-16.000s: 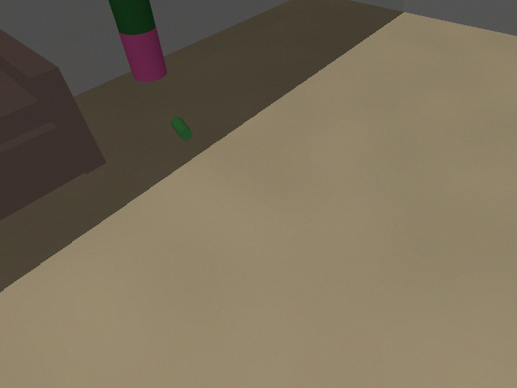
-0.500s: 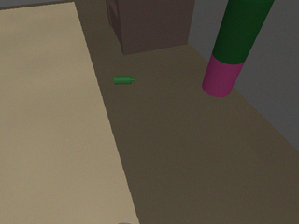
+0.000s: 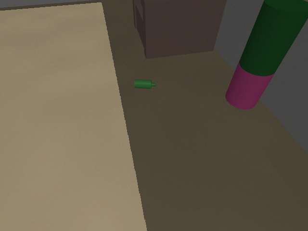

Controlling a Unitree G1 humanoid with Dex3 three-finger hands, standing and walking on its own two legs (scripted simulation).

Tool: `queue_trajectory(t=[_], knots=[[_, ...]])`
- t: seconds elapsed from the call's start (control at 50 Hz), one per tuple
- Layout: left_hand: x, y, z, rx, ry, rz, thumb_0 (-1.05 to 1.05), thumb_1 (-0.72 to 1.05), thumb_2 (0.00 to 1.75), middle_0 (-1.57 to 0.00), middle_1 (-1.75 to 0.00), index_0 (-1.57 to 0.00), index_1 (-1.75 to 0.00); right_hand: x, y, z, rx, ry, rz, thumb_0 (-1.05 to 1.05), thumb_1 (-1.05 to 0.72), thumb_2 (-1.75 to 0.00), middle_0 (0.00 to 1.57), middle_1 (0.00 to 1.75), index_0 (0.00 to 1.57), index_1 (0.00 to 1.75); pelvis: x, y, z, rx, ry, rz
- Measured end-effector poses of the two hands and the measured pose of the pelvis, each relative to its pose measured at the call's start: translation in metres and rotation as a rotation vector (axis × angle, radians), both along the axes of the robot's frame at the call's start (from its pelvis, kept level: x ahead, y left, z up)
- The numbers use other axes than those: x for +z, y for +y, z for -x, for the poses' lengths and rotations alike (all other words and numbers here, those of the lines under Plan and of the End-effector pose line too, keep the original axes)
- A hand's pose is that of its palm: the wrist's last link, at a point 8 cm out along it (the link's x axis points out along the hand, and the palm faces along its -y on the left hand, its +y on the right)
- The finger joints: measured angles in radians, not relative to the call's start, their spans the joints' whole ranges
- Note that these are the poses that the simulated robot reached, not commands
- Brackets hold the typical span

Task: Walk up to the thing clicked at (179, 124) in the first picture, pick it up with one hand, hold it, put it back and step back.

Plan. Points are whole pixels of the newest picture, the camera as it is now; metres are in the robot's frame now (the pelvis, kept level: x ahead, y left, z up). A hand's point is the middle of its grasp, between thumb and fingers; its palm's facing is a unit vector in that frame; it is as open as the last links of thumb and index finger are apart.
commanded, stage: walk up
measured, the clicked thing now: (145, 84) +1.48 +0.14 -0.71
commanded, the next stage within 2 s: stand in 0.44 s
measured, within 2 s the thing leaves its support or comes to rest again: neither
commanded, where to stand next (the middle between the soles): +0.06 -0.03 m, yaw -2 degrees
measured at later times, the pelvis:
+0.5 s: pelvis +0.01 -0.01 +0.02, yaw +2 degrees
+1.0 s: pelvis +0.02 -0.02 +0.03, yaw -1 degrees
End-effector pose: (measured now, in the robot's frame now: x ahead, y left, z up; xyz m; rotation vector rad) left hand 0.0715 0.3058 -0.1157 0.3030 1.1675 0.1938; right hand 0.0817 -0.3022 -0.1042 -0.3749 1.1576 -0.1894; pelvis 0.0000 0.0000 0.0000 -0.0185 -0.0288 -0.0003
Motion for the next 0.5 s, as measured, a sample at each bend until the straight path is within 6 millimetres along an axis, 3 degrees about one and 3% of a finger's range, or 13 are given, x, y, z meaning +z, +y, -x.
queue_trajectory(t=[0.24, 0.5], knots=[[0.009, 0.002, -0.016, 0.038, -0.020, -0.009, 0.01, 0.90, 0.90, -0.21, -0.30, -0.21, -0.30, 0.008, -0.003, -0.030, 0.031, -0.012, 0.007, 0.00, -0.90, -0.90, 0.20, 0.30, 0.20, 0.30, 0.008, -0.005, -0.004, 0.033, -0.001, 0.001], [0.011, -0.004, -0.004, 0.074, 0.035, -0.002, 0.01, 0.90, 0.90, -0.20, -0.30, -0.21, -0.29, 0.013, -0.002, -0.036, 0.038, 0.024, -0.008, 0.00, -0.90, -0.90, 0.20, 0.30, 0.20, 0.30, 0.017, -0.010, -0.009, 0.036, 0.001, -0.004]])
